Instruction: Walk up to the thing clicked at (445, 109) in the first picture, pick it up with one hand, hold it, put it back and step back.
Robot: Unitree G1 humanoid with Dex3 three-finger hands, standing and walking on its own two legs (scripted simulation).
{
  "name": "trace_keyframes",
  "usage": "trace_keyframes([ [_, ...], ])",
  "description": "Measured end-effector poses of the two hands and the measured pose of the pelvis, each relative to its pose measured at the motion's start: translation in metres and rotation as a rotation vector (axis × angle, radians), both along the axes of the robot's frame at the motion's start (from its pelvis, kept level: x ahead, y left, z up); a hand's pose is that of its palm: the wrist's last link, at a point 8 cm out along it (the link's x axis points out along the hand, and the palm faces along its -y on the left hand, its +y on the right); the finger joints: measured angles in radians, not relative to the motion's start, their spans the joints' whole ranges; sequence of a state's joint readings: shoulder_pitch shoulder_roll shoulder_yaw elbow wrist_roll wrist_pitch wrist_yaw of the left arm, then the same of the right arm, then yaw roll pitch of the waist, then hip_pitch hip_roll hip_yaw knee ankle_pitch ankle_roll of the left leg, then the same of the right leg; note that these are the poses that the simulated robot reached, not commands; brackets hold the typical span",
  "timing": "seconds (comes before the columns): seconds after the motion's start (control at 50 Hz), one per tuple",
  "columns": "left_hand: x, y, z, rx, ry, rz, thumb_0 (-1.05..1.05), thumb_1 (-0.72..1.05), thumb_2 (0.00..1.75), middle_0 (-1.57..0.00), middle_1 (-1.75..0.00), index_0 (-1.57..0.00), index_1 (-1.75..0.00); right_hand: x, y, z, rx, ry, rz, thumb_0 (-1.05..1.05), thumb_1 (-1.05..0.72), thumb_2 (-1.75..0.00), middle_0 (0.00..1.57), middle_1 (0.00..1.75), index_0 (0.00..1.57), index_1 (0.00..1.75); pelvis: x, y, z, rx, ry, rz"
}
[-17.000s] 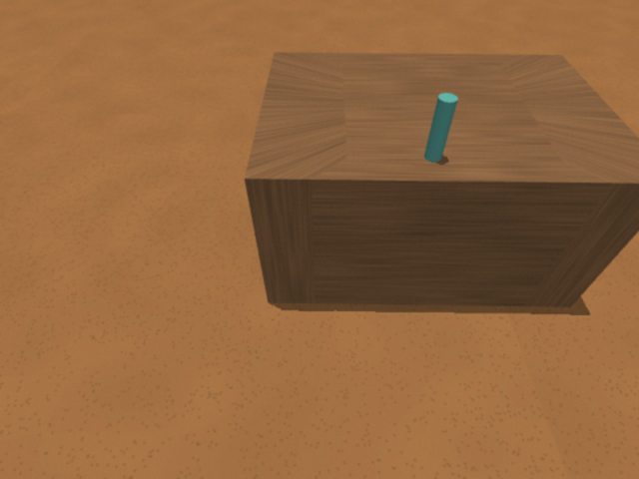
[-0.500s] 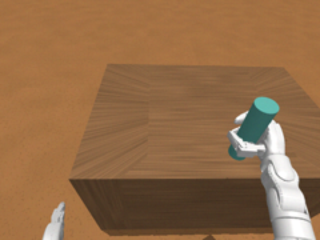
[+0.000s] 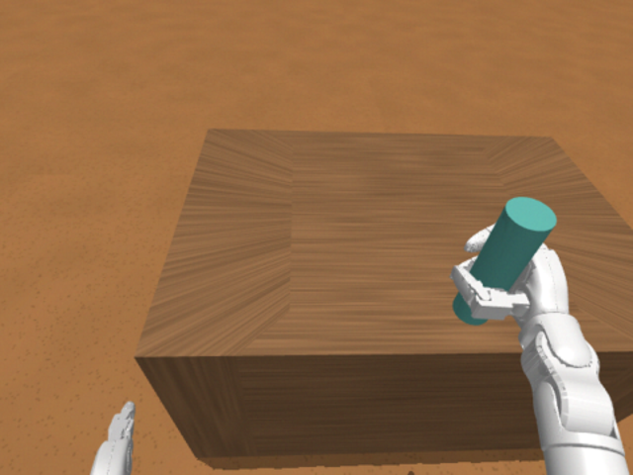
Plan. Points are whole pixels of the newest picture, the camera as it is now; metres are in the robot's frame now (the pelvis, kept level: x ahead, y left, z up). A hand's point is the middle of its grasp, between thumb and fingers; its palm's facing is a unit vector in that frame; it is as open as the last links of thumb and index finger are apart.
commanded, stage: hold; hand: right
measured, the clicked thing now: (496, 268) +0.32 -0.18 +0.15
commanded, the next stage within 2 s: crouch in 1.92 s
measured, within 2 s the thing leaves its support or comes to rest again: neither
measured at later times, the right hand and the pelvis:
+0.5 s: hand (479, 278) +0.32 -0.17 +0.13, palm faces +0.07 +1.00 +0.01, open 6.5 cm; pelvis +0.00 +0.00 +0.00, yaw +0 degrees
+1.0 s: hand (481, 277) +0.33 -0.18 +0.13, palm faces +0.07 +1.00 +0.00, open 6.5 cm; pelvis +0.01 +0.00 +0.00, yaw +0 degrees
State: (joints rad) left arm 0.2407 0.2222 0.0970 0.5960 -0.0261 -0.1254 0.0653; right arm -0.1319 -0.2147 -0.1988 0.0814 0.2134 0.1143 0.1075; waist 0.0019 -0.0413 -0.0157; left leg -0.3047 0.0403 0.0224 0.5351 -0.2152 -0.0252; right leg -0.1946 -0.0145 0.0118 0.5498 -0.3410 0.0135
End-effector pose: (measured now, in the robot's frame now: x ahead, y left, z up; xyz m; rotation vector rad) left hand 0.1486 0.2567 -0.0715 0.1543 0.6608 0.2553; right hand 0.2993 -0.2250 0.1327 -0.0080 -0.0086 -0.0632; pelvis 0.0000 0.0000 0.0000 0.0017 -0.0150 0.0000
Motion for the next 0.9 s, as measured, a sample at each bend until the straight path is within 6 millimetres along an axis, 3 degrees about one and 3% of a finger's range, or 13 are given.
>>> trace_keyframes([
  [0.42,0.000,0.000,0.003,0.004,-0.015,-0.002,-0.01,-0.53,0.04,-0.05,-0.05,-0.05,-0.05,0.002,0.005,-0.002,0.008,-0.001,0.013,-0.03,0.01,-1.19,0.87,1.23,0.91,1.24,0.001,0.002,0.002,0.000,0.000,0.002],
  [0.58,0.002,0.002,0.004,0.010,-0.017,0.001,-0.01,-0.53,0.04,-0.05,-0.05,-0.06,-0.05,0.000,-0.004,-0.004,0.008,0.002,-0.020,-0.03,0.01,-1.19,0.88,1.23,0.91,1.24,0.002,0.001,0.002,0.000,-0.002,0.000],
  [0.9,0.006,0.001,0.005,0.015,-0.013,0.010,-0.01,-0.53,0.04,-0.05,-0.05,-0.06,-0.05,0.005,-0.003,-0.004,0.005,-0.007,-0.010,-0.03,0.01,-1.19,0.88,1.22,0.91,1.24,0.006,-0.002,0.002,0.003,0.001,0.003],
])
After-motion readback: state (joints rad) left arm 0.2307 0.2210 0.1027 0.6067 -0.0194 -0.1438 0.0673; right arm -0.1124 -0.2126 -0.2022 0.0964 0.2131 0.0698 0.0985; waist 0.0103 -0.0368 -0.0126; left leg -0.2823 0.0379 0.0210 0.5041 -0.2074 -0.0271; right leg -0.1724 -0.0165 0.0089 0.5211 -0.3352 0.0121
